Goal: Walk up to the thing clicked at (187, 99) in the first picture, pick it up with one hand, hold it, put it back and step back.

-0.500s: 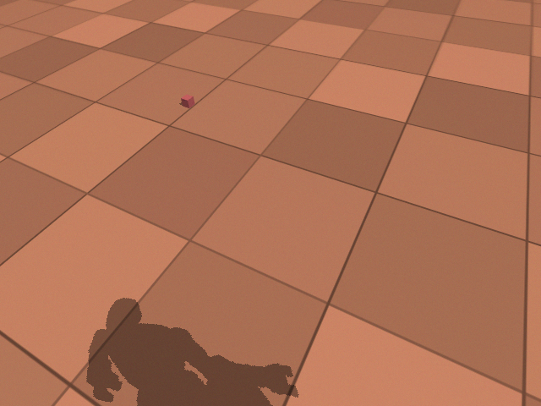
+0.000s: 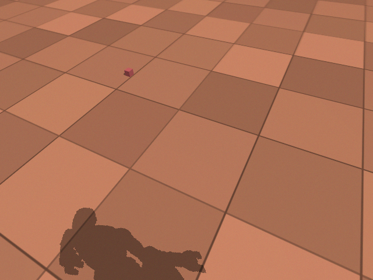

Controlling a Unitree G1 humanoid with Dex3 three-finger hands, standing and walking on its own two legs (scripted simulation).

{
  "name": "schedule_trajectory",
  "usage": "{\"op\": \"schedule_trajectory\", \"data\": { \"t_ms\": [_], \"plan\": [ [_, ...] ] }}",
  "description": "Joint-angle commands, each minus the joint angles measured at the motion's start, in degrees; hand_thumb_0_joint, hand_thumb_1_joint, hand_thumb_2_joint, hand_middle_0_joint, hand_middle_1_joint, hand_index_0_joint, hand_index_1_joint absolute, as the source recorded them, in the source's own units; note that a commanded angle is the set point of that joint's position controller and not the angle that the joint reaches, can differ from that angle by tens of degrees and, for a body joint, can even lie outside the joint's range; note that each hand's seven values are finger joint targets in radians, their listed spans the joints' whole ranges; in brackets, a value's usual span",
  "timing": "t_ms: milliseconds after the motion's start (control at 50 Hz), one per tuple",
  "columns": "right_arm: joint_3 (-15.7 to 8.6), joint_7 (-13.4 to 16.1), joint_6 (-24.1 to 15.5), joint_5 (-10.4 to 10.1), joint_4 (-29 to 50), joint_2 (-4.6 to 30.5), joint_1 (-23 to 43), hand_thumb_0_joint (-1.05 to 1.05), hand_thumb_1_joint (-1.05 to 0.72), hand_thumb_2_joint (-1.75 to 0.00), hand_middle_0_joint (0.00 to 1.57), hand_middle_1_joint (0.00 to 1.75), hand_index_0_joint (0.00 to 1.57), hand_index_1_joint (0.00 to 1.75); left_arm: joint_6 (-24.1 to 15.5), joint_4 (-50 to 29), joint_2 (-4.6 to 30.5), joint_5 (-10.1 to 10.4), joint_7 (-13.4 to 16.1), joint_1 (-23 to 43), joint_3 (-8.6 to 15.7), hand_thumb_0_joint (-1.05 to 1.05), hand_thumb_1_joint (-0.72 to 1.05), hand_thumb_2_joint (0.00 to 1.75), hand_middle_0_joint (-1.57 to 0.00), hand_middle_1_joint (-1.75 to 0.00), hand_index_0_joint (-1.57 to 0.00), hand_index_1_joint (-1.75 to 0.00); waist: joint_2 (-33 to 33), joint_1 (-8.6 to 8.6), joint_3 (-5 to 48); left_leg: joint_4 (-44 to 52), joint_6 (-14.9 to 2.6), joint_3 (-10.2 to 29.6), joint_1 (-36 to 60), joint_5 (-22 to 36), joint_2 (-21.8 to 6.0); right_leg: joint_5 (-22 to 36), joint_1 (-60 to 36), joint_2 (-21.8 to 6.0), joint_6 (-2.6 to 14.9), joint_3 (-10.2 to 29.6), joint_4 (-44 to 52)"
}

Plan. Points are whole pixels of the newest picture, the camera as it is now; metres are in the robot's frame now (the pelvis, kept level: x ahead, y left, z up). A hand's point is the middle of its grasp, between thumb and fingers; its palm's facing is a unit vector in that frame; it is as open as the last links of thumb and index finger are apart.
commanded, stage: stand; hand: left
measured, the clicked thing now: (129, 72) +2.13 +0.61 -0.75
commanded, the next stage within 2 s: walk up in 0.62 s
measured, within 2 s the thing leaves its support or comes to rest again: neither
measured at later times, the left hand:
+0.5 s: hand out of the picture +0.07 +0.25 -0.15, palm faces -0.01 -0.94 -0.34, open 7.4 cm
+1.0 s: hand out of the picture +0.09 +0.41 -0.17, palm faces +0.12 -0.90 -0.41, open 7.4 cm
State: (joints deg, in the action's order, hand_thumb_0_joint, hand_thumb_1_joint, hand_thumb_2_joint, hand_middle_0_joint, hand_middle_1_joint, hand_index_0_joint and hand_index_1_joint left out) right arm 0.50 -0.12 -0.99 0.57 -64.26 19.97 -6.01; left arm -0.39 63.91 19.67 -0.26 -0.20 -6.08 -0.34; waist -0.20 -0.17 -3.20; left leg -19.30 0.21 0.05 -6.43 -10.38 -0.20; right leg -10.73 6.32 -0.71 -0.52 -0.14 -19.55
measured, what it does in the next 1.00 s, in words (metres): walks ahead: left foot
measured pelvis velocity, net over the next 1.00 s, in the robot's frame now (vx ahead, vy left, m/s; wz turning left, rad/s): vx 0.10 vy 0.09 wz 0.11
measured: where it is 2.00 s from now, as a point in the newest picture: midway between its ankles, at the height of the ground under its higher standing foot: (157, 207)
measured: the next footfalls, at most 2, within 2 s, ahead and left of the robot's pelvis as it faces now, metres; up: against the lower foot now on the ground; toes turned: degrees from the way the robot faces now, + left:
left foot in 1.00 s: +0.20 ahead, +0.24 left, +0.00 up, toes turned +13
right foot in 1.48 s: +0.60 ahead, +0.05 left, +0.00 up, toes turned +1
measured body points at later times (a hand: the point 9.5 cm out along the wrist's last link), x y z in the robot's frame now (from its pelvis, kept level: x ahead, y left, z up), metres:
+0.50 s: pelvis +0.00 +0.00 +0.00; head +0.01 +0.00 +0.45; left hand +0.08 +0.30 -0.13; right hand +0.08 -0.30 -0.13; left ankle +0.00 +0.12 -0.75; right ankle +0.00 -0.12 -0.75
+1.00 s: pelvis +0.10 +0.09 -0.03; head +0.08 +0.11 +0.42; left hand +0.08 +0.45 -0.14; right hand +0.24 -0.26 -0.10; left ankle +0.16 +0.23 -0.75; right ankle +0.00 -0.12 -0.74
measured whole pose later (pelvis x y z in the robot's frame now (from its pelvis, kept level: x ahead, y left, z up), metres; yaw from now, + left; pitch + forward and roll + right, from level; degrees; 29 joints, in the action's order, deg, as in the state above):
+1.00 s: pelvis +0.10 +0.09 -0.03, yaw +7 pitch -1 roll -2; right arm -6.6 -6.9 -2.3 1.3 -57.1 27.3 -11.1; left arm -1.9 60.0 29.8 -2.3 -4.0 -15.7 5.0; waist 1.8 -2.3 1.7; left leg -35.1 0.7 -3.0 -22.3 -11.3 -6.1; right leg -26.1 -0.3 -8.1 0.2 -5.3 -27.1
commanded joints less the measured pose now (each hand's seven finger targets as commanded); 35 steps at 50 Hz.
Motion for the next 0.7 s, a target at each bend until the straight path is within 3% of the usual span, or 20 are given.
{"op": "schedule_trajectory", "data": {
  "t_ms": [0,580,600,620,640,660,680],
  "plan": [
    [-2.4,0.7,-1.1,-0.1,3.5,12.1,2.4,0.0,-0.9,-0.9,0.2,0.3,0.2,0.3,-1.5,-3.3,12.1,-0.2,0.6,1.7,2.5,0.0,0.9,0.9,-0.2,-0.3,-0.2,-0.3,0.0,-0.08,4.9,2.8,-1.84,5.6,0.7,7.6,-7.0,7.6,-0.9,-6.8,1.97,5.2,3.3],
    [-2.3,0.7,-0.9,-0.1,3.4,11.9,1.5,0.0,-0.9,-0.9,0.2,0.3,0.2,0.3,-1.5,-3.2,12.5,-0.3,0.7,1.7,2.6,0.0,0.9,0.9,-0.2,-0.3,-0.2,-0.3,0.6,0.26,4.3,3.2,-1.76,5.4,0.8,6.8,-7.0,7.1,-0.7,-7.0,2.04,5.5,4.1],
    [-6.9,-1.5,-2.0,0.6,6.6,18.6,-0.7,0.0,-0.9,-0.9,0.2,0.3,0.2,0.3,-2.9,-6.0,20.7,-1.1,-1.5,-2.1,7.1,0.0,0.9,0.9,-0.2,-0.3,-0.2,-0.3,0.1,-1.01,11.4,-2.4,-6.11,8.0,-4.0,-26.0,-5.5,-23.4,-4.8,-4.9,3.99,3.8,-2.6],
    [-7.1,-2.5,-1.9,1.2,7.7,19.1,2.8,0.0,-0.9,-0.9,0.2,0.3,0.2,0.3,-3.1,-5.9,19.9,-1.7,-2.1,-2.6,7.2,0.0,0.9,0.9,-0.2,-0.3,-0.2,-0.3,-2.0,-2.84,5.7,-4.0,-6.16,8.7,-14.9,-31.1,-5.5,-30.3,-3.3,-7.1,5.32,6.6,-3.0],
    [-6.8,-3.0,-1.8,1.5,9.1,17.6,5.9,0.0,-0.9,-0.9,0.2,0.3,0.2,0.3,-3.3,-5.6,20.5,-2.0,-2.3,-4.4,7.9,0.0,0.9,0.9,-0.2,-0.3,-0.2,-0.3,0.6,-4.35,1.6,-8.2,-4.39,5.1,-24.6,-29.8,-3.2,-37.1,-5.4,-9.6,6.87,10.8,1.9],
    [-6.3,-3.3,-1.7,1.6,11.6,14.6,10.6,0.0,-0.9,-0.9,0.2,0.3,0.2,0.3,-3.7,-5.5,22.3,-1.9,-2.3,-7.4,8.7,0.0,0.9,0.9,-0.2,-0.3,-0.2,-0.3,9.5,-7.04,-1.4,-22.5,-3.31,-1.1,-33.7,-20.7,-0.5,-43.5,-8.4,-18.2,10.39,21.7,11.0],
    [-6.3,-3.5,-2.0,2.0,12.8,13.9,11.3,0.0,-0.9,-0.9,0.2,0.3,0.2,0.3,-4.4,-7.1,23.0,-2.1,-1.9,-6.9,8.9,0.0,0.9,0.9,-0.2,-0.3,-0.2,-0.3,9.8,-7.41,-2.4,-30.4,-2.13,0.9,-40.0,-14.6,-3.0,-40.1,-10.6,-25.8,14.14,28.3,15.9]
  ]
}}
